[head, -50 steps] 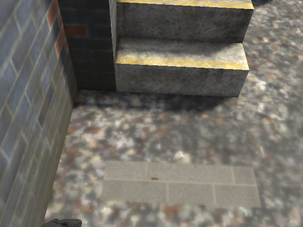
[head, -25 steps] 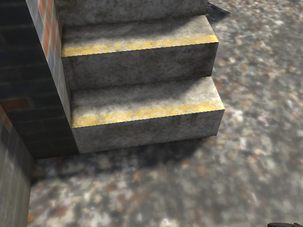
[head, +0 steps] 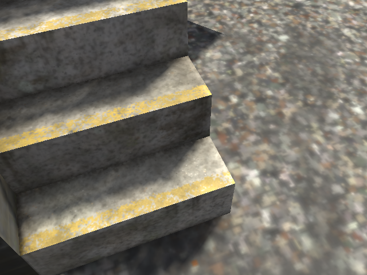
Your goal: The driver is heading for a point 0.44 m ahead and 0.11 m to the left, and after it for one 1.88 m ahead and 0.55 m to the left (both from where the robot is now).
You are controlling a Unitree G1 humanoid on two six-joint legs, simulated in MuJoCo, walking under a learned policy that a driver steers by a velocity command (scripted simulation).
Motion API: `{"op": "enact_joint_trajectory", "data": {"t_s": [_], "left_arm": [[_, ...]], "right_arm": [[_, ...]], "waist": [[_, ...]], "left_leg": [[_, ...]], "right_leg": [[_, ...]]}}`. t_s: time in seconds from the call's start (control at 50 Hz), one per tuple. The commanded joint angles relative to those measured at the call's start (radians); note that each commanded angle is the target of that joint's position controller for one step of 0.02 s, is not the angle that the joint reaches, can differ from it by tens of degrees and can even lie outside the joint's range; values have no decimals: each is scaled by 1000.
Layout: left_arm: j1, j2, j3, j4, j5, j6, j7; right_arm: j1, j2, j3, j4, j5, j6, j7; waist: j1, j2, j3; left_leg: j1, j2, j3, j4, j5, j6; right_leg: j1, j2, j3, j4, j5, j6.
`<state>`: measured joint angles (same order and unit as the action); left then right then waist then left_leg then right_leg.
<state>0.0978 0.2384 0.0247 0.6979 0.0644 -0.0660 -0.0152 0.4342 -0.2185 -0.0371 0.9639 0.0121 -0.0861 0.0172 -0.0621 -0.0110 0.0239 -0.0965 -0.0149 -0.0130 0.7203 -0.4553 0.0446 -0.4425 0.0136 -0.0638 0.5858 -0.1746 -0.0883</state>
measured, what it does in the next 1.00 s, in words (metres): walks ahead, turning left: left foot, then right foot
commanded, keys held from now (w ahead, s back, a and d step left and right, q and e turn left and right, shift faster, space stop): w+q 0.76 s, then w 0.24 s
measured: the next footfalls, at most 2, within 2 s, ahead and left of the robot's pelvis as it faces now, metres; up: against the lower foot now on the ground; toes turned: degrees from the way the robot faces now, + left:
left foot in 0.50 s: +0.35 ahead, +0.10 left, +0.00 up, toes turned +18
right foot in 0.98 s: +0.49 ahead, -0.03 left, +0.00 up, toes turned +18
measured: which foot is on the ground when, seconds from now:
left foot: up 0.00-0.48, down 0.50-1.00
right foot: down 0.00-0.48, up 0.50-0.96, down 0.98-1.00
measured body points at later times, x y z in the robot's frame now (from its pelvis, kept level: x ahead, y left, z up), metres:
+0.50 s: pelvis +0.23 +0.02 +0.00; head +0.26 +0.03 +0.45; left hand +0.17 +0.27 -0.15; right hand +0.45 -0.17 -0.11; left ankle +0.31 +0.09 -0.73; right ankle +0.09 -0.07 -0.71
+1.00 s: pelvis +0.39 +0.05 +0.01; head +0.39 +0.04 +0.46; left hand +0.43 +0.32 -0.09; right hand +0.58 -0.13 -0.12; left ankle +0.32 +0.09 -0.72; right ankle +0.44 -0.03 -0.73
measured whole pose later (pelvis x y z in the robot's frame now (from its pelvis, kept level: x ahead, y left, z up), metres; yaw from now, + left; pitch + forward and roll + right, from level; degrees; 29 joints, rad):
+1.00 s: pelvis +0.39 +0.05 +0.01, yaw +28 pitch +1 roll +0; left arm 0.12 0.17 -0.03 0.82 0.03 -0.09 0.05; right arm 0.26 -0.20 -0.03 0.86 -0.01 -0.05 -0.04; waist -0.02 0.02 -0.04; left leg -0.20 -0.15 -0.13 0.51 -0.28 0.10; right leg -0.27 0.01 -0.05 0.45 -0.21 -0.04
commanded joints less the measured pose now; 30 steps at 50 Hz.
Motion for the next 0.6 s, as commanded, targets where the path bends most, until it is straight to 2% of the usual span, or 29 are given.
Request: {"op": "enact_joint_trajectory", "data": {"t_s": [0.02, 0.04, 0.06, 0.08, 0.1, 0.16, 0.2, 0.22, 0.28, 0.3, 0.34, 0.36, 0.4, 0.42, 0.46, 0.48, 0.5, 0.52, 0.54, 0.56, 0.58, 0.6], "left_arm": [[269, 186, 63, 36, -27, 4, 13], [214, 128, 48, 42, -34, -6, 7], [192, 100, 39, 53, -31, -20, 3], [202, 82, 34, 72, -33, -29, 5], [222, 77, 33, 95, -34, -39, 6], [249, 97, 38, 125, -45, -52, 11], [256, 105, 40, 139, -46, -53, 17], [268, 93, 35, 148, -54, -57, 22], [269, 103, 33, 173, -52, -55, 31], [275, 105, 31, 185, -50, -53, 30], [296, 116, 29, 205, -49, -51, 32], [298, 122, 27, 214, -45, -52, 32], [290, 156, 34, 225, -42, -51, 40], [290, 161, 34, 232, -50, -57, 46], [261, 182, 37, 234, -49, -47, 52], [243, 187, 36, 227, -48, -38, 51], [232, 168, 27, 192, -47, -41, 46], [285, 54, 1, 135, -60, -49, 22], [223, 134, 10, 164, -26, -49, 19], [176, 129, 12, 139, -31, -57, 11], [121, 133, 10, 133, -37, -62, 14], [95, 121, 8, 123, -26, -53, 19]], "right_arm": [[63, -148, -33, -67, -16, 3, -9], [7, -117, -27, -73, -16, 4, -2], [-7, -73, -14, -59, -17, 10, -2], [1, -68, -13, -51, -29, 21, 2], [-2, -64, -12, -43, -32, 32, 3], [-68, -61, -18, -54, -36, 42, 13], [-125, -44, -13, -63, -38, 47, 19], [-165, -51, -12, -71, -40, 51, 20], [-280, -49, -5, -102, -40, 55, 30], [-320, -29, 3, -117, -38, 56, 36], [-395, -22, 11, -147, -42, 51, 51], [-421, -18, 14, -162, -43, 47, 53], [-384, -42, 9, -160, -48, 42, 45], [-358, -60, 4, -155, -47, 41, 29], [-242, -87, -8, -130, -52, 32, 7], [-118, -103, -21, -95, -59, 20, -3], [14, -182, -49, -73, -75, 19, -18], [-19, -311, -87, -100, -74, 30, -28], [-46, -264, -84, -103, -41, 45, -11], [-103, -214, -75, -120, -33, 56, -22], [-163, -169, -63, -136, -35, 60, -31], [-182, -150, -55, -138, -25, 55, -37]], "waist": [[99, -109, -114], [83, -80, -26], [62, -76, 20], [49, -92, 24], [41, -79, 21], [32, -53, 3], [37, -72, 17], [46, -73, 25], [60, -58, 69], [71, -55, 70], [101, -52, 70], [102, -51, 69], [82, -74, 28], [73, -74, 11], [28, -81, -55], [-29, -47, -121], [-77, 37, -201], [14, 344, -222], [-21, 95, -242], [0, 79, -138], [12, -7, -75], [31, -32, -49]], "left_leg": [[-543, 26, -85, 485, 58, 67], [-517, 61, -84, 441, 145, 65], [-480, 84, -84, 388, 173, 53], [-441, 96, -84, 356, 188, 41], [-421, 90, -72, 360, 199, 31], [-483, 89, -58, 346, 290, 14], [-541, 97, -47, 321, 349, 6], [-555, 95, -33, 308, 376, 0], [-542, 81, 27, 149, 448, -18], [-509, 71, 55, 77, 464, -21], [-471, 61, 101, -37, 468, -9], [-451, 48, 122, -75, 475, 1], [-405, 21, 136, -112, 396, 36], [-369, -5, 154, -117, 356, 47], [-285, -53, 164, -169, 269, 99], [-140, -72, 152, -252, 311, 133], [73, 62, -47, -291, 274, 183], [344, 337, -540, -336, 471, 372], [297, 317, -575, -413, 399, 374], [186, 296, -468, -464, 362, 347], [90, 269, -387, -500, 505, 311], [34, 232, -326, -490, 679, 276]], "right_leg": [[515, -394, 629, -370, -298, -103], [394, -338, 483, -396, -186, -78], [324, -291, 363, -423, -32, -49], [294, -265, 284, -436, 63, -33], [288, -244, 232, -439, 145, -26], [353, -241, 117, -443, 357, -16], [373, -237, 63, -453, 366, -15], [367, -237, 37, -466, 359, -17], [355, -210, -45, -470, 380, -15], [358, -203, -69, -465, 382, -15], [401, -211, -111, -442, 463, -23], [415, -214, -125, -406, 540, -22], [483, -238, -133, -312, 759, -19], [505, -241, -135, -258, 856, -24], [551, -250, -145, -57, 956, -34], [501, -225, -161, 138, 859, -22], [298, -202, -157, 402, 568, 9], [-176, 27, -127, 746, -316, 82], [-237, -6, 101, 780, -304, 75], [-243, -53, 129, 725, -199, 74], [-216, -80, 113, 654, -130, 89], [-176, -94, 116, 593, -107, 106]]}}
